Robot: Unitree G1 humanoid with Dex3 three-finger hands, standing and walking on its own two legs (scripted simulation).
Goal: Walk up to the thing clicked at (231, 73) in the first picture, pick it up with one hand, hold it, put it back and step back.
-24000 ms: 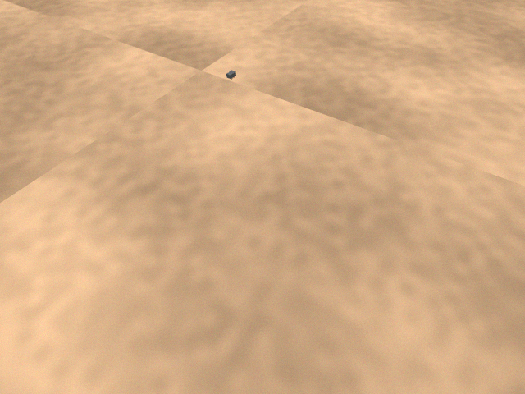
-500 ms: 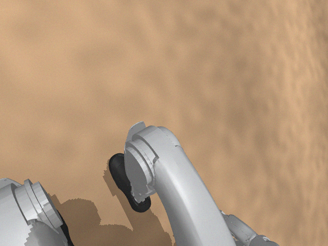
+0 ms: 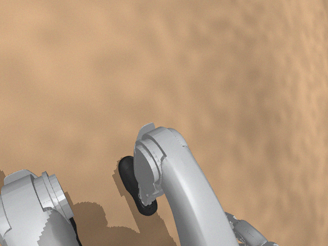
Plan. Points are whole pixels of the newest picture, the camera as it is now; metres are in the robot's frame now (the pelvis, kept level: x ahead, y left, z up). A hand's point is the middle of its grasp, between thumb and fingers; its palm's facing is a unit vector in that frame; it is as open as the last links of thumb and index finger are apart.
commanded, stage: settle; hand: left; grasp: from above
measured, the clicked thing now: out of the picture +0.49 +0.30 -0.29
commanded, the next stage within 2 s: lift in 0.52 s
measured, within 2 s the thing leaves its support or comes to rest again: neither
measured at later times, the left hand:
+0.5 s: hand out of the picture +0.47 +0.29 -0.16, palm faces -0.45 -0.04 -0.89, open 6.6 cm
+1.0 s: hand out of the picture +0.44 +0.31 -0.09, palm faces -0.48 -0.08 -0.88, open 6.6 cm
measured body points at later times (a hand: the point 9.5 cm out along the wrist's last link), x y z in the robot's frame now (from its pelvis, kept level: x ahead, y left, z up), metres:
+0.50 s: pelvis +0.00 -0.01 +0.01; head +0.24 +0.09 +0.38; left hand +0.49 +0.29 -0.11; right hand +0.07 -0.27 -0.07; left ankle +0.06 +0.12 -0.29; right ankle +0.13 -0.11 -0.29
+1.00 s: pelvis +0.00 +0.00 +0.05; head +0.22 +0.08 +0.44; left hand +0.46 +0.31 -0.04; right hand +0.08 -0.28 -0.05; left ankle +0.06 +0.12 -0.29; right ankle +0.13 -0.11 -0.29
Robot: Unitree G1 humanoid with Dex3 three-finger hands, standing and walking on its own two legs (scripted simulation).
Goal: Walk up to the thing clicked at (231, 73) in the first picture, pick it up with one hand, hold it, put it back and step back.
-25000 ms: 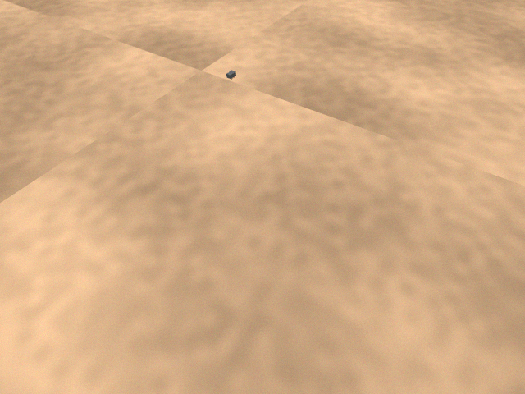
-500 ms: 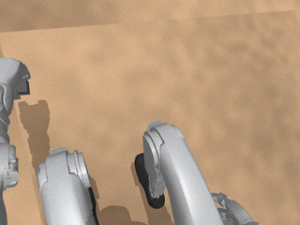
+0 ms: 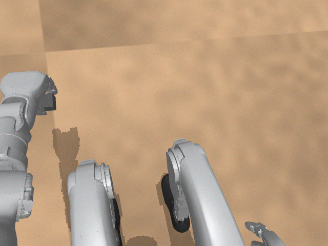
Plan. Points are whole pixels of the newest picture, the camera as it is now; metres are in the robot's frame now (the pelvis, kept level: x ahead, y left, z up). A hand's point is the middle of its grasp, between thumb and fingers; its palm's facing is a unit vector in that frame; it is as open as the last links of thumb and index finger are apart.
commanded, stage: lift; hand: left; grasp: from above
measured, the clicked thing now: (40, 102) +0.49 +0.25 -0.18
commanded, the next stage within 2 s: hold in 1.38 s
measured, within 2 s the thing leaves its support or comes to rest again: neither
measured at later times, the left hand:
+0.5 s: hand out of the picture +0.41 +0.25 +0.04, palm faces -0.43 -0.05 -0.90, open 6.6 cm
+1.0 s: hand out of the picture +0.36 +0.25 +0.21, palm faces -0.45 -0.05 -0.89, open 6.6 cm
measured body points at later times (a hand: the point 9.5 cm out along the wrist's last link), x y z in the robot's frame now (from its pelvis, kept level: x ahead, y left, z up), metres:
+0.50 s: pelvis +0.00 +0.00 +0.13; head +0.16 +0.03 +0.55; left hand +0.43 +0.25 +0.09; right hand +0.12 -0.26 +0.00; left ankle +0.08 +0.11 -0.35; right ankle +0.11 -0.12 -0.35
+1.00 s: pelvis +0.04 +0.00 +0.29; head +0.11 +0.01 +0.73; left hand +0.38 +0.25 +0.26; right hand +0.15 -0.26 +0.17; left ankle +0.08 +0.11 -0.35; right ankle +0.11 -0.12 -0.35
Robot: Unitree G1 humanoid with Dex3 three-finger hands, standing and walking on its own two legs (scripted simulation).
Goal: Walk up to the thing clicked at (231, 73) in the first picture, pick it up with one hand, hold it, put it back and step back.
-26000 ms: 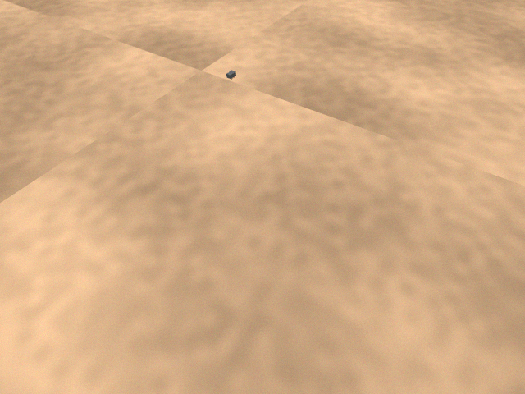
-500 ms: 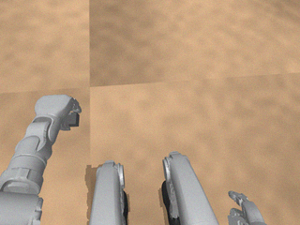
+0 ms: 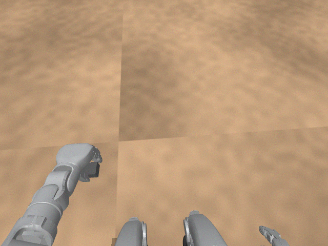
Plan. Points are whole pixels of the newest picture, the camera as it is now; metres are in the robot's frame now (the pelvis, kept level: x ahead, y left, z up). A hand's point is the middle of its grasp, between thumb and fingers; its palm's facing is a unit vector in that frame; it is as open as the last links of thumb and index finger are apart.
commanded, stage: lift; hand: left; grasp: from above
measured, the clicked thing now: (86, 170) +0.36 +0.22 -0.11
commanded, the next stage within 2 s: hold in 0.38 s
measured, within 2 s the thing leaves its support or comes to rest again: neither
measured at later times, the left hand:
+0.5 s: hand (73, 153) +0.36 +0.22 +0.00, palm faces -0.47 -0.04 -0.88, open 6.6 cm
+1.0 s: hand (69, 150) +0.35 +0.21 +0.04, palm faces -0.47 -0.01 -0.88, open 6.6 cm
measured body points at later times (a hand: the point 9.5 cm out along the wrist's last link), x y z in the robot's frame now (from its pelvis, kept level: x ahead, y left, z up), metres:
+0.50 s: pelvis +0.04 +0.00 +0.07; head +0.09 +0.00 +0.51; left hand +0.38 +0.22 +0.05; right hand +0.13 -0.27 -0.05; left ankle +0.05 +0.11 -0.63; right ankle +0.06 -0.13 -0.63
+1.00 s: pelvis +0.04 +0.00 +0.08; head +0.07 -0.01 +0.53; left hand +0.37 +0.21 +0.09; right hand +0.16 -0.27 -0.03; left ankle +0.05 +0.11 -0.63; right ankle +0.06 -0.13 -0.63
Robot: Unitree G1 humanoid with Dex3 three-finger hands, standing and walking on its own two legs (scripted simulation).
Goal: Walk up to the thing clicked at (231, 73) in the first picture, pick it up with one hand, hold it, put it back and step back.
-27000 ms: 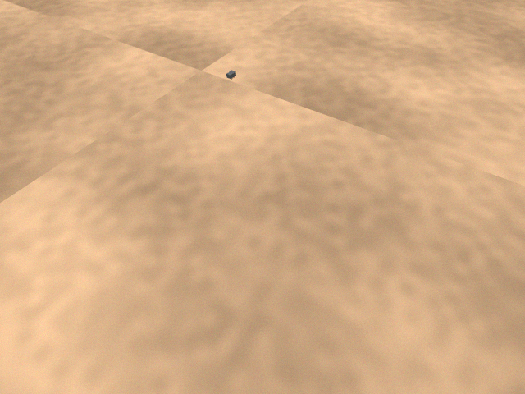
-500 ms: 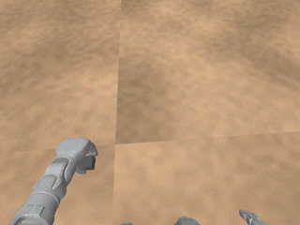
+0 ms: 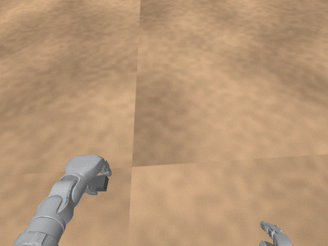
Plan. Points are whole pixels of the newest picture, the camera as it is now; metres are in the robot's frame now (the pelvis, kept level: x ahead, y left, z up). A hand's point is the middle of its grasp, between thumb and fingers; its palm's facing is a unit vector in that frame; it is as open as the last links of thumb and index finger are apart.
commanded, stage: hold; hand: left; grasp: from above
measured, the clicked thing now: (95, 183) +0.32 +0.22 -0.08
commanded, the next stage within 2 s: crouch in 1.38 s
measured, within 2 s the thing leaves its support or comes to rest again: neither
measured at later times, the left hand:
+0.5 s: hand (88, 188) +0.28 +0.21 -0.03, palm faces -0.46 -0.02 -0.89, open 6.6 cm
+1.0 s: hand (88, 189) +0.27 +0.21 -0.01, palm faces -0.45 -0.03 -0.89, open 6.6 cm
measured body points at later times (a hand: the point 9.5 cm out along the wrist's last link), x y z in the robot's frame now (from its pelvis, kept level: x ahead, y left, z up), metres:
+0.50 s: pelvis -0.01 +0.00 +0.01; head +0.00 -0.02 +0.46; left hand +0.30 +0.21 +0.02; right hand +0.13 -0.26 -0.10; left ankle +0.00 +0.11 -0.72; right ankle +0.02 -0.13 -0.72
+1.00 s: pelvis -0.01 -0.01 +0.02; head +0.00 -0.03 +0.47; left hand +0.29 +0.21 +0.04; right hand +0.14 -0.26 -0.09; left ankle +0.00 +0.11 -0.72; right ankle +0.02 -0.13 -0.72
